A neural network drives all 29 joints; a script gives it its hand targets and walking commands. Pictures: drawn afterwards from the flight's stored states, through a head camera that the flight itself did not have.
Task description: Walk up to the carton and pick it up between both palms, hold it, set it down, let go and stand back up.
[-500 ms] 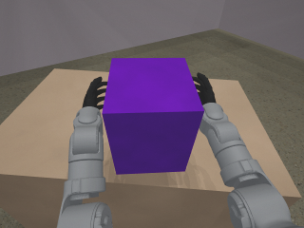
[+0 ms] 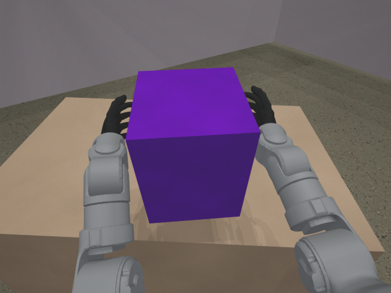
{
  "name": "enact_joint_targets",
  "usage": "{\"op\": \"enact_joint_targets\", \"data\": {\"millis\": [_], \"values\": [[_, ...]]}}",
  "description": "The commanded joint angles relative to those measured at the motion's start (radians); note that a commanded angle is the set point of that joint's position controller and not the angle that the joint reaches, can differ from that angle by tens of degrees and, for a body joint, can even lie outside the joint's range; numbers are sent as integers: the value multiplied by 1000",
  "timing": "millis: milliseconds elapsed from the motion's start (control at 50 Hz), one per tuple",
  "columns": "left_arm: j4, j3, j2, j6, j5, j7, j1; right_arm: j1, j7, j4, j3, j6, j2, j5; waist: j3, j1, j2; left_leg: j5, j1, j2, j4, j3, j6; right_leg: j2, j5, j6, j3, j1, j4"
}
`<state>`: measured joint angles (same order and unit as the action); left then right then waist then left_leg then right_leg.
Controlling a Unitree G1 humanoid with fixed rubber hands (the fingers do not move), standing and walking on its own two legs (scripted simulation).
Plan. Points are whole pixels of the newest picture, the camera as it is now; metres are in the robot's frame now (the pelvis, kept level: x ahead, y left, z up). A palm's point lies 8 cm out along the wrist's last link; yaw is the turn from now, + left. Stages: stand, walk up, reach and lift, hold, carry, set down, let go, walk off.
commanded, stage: reach and lift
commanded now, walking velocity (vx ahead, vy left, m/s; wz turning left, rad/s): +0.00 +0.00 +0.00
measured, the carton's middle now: (190, 146) +0.39 +0.01 +0.15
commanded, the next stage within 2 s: hold in 0.62 s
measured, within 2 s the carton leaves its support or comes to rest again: neither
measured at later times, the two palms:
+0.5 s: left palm (112, 129) +0.36 +0.16 +0.21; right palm (265, 117) +0.38 -0.13 +0.23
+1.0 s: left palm (115, 129) +0.35 +0.15 +0.22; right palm (275, 117) +0.36 -0.14 +0.24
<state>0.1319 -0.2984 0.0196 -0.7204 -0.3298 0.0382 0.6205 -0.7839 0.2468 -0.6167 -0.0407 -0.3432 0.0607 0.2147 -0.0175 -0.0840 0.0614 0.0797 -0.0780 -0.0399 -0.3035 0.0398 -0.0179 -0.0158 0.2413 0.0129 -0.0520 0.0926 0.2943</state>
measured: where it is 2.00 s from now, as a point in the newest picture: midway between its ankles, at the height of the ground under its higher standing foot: outside the picture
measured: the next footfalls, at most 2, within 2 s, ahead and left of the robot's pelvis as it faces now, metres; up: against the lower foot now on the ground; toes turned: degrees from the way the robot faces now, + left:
none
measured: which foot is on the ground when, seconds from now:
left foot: down 0.00-1.00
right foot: down 0.00-1.00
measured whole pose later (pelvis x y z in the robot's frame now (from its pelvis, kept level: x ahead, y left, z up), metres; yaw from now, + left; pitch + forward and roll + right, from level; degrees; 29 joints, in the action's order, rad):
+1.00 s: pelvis +0.00 +0.00 +0.00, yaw +0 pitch -9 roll +0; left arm 0.10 -0.31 0.02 -0.84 -0.33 0.05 0.64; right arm -0.83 0.27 -0.59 -0.04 -0.48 0.08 0.28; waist 0.02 -0.10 0.04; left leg 0.09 -0.07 -0.05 -0.32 0.04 -0.02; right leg -0.01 0.25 0.01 -0.05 0.10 0.31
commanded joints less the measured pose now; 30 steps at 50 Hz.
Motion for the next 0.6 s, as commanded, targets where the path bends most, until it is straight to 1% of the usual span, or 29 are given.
{"op": "enact_joint_targets", "data": {"millis": [0,180,360,580], "values": [[-117,454,514,74,166,137,746,-736,-105,312,-276,71,-586,73,409,-4,-69,-191,370,67,-39,4,9,64,-233,72,-38,-204,-67],[-123,450,505,64,169,144,767,-743,-96,307,-277,49,-585,95,410,-13,-76,-220,371,72,-45,0,1,64,-270,80,-37,-189,-62],[-140,456,503,50,178,140,790,-759,-93,313,-280,27,-583,118,415,-14,-85,-233,376,70,-51,-2,-7,69,-262,79,-38,-198,-62],[-140,450,497,31,189,136,822,-786,-90,310,-281,-2,-584,140,425,-13,-83,-225,371,71,-53,-3,-7,72,-254,81,-34,-202,-61]]}}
